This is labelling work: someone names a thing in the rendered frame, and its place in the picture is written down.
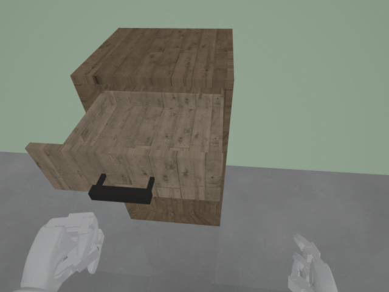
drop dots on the handle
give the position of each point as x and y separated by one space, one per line
121 194

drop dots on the right robot hand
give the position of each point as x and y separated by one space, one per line
317 274

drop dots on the left robot hand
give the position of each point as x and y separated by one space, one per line
75 237

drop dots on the drawer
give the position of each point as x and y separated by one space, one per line
131 136

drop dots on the cabinet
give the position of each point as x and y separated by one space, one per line
196 61

